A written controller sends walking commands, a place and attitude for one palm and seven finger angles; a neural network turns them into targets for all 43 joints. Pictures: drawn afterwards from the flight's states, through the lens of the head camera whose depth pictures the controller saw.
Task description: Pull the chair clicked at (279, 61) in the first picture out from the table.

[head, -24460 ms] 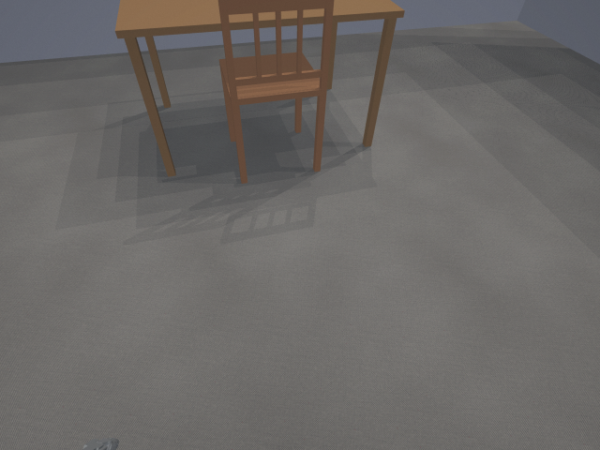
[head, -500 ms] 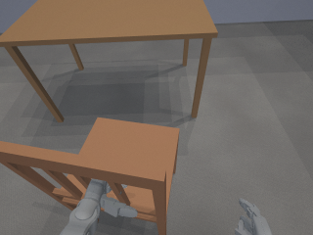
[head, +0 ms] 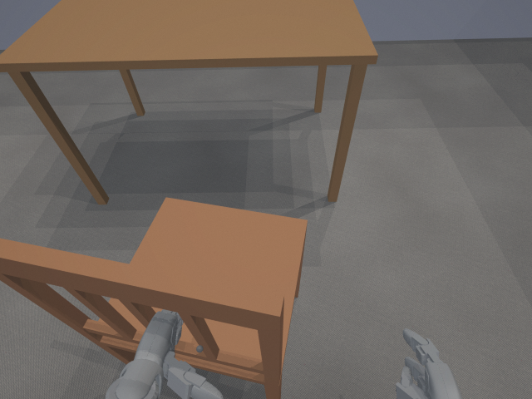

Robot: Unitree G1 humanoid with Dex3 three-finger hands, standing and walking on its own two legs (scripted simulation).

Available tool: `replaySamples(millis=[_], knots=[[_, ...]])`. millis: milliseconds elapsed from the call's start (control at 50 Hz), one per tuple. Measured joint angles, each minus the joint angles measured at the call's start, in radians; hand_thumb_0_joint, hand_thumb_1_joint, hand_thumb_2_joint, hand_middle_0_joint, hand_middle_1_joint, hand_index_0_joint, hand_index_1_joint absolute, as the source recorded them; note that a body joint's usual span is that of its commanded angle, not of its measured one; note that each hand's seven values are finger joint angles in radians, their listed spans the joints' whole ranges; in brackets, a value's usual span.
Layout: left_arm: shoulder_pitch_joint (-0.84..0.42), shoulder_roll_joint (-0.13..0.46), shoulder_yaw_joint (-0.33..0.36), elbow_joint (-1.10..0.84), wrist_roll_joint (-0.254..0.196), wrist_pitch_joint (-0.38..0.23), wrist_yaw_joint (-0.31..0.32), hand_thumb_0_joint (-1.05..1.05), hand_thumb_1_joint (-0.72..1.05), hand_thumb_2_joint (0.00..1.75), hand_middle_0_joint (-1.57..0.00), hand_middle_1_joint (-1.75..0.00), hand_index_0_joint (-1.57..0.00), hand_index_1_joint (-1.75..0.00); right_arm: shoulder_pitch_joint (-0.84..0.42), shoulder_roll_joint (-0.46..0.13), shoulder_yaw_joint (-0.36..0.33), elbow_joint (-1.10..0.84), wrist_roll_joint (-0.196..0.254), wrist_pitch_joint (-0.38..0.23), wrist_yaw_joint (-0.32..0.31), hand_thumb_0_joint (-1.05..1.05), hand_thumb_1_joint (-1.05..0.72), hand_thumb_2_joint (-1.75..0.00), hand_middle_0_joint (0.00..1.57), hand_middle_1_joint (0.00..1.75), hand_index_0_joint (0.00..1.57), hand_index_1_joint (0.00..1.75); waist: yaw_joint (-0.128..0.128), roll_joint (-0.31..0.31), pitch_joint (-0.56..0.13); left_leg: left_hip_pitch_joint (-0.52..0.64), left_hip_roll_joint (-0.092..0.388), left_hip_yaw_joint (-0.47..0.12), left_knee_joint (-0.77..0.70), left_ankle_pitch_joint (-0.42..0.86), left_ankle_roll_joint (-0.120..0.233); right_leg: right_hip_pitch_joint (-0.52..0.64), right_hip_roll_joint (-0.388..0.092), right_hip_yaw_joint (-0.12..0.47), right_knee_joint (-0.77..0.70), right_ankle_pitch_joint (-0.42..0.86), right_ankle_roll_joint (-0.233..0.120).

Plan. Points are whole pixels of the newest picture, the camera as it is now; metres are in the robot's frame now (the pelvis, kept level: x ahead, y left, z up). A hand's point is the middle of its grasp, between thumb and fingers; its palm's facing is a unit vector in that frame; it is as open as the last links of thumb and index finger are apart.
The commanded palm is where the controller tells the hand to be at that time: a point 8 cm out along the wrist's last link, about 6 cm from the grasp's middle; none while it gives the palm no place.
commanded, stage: draw the fingers out of the gap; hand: left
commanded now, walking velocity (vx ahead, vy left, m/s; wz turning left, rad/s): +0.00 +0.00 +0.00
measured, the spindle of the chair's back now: (152, 322) +0.26 +0.20 -0.05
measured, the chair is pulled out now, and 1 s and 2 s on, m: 0.66 0.66 0.66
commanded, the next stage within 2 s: draw the hand back to the body in 0.66 s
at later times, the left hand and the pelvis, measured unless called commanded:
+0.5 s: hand out of the picture +0.13 +0.11 -0.02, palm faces -0.12 -0.99 -0.12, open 17.5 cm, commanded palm +0.10 +0.17 +0.00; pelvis -0.01 +0.01 -0.02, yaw +1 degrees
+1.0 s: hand out of the picture +0.13 +0.15 +0.04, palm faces +0.07 -1.00 +0.01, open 17.5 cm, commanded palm +0.08 +0.20 +0.04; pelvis -0.02 +0.02 -0.04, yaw +1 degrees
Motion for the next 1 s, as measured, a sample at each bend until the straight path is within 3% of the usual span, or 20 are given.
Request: replaySamples(millis=[240,800,880,1000], knots=[[0.258,0.014,-0.045,-0.206,0.026,-0.017,0.014,-0.01,-0.54,0.20,-0.01,-0.01,0.00,0.00,0.013,0.015,-0.016,-0.031,0.001,-0.021,-0.015,0.02,-0.90,-0.90,0.20,0.30,0.21,0.29,0.009,0.006,-0.018,-0.039,-0.004,-0.012,0.057,-0.027,0.005,-0.025,-0.005,-0.010,0.040,-0.022,0.005],[0.540,0.028,-0.076,-0.417,0.067,-0.032,-0.015,-0.01,-0.54,0.20,0.00,0.00,0.00,0.00,0.007,0.048,-0.026,-0.106,0.013,-0.007,-0.048,0.02,-0.90,-0.90,0.20,0.30,0.21,0.29,0.040,0.000,-0.056,-0.138,-0.009,-0.017,0.183,-0.070,0.021,-0.108,-0.009,-0.010,0.133,-0.048,0.019],[0.559,-0.002,-0.041,-0.439,-0.049,-0.161,-0.017,-0.01,-0.54,0.20,0.00,0.00,0.00,0.00,0.006,0.050,-0.031,-0.087,0.015,-0.050,-0.046,0.02,-0.90,-0.90,0.20,0.30,0.21,0.29,0.045,-0.008,-0.050,-0.169,-0.008,-0.024,0.215,-0.080,0.021,-0.134,-0.008,-0.016,0.157,-0.055,0.019],[0.523,-0.021,0.023,-0.491,-0.103,-0.405,-0.029,-0.02,-0.54,0.20,0.00,0.00,0.00,0.00,-0.011,0.061,-0.043,-0.037,0.017,-0.076,-0.012,0.02,-0.90,-0.90,0.20,0.30,0.21,0.29,0.063,-0.013,-0.049,-0.218,-0.008,-0.030,0.266,-0.096,0.019,-0.179,-0.008,-0.019,0.202,-0.068,0.019]])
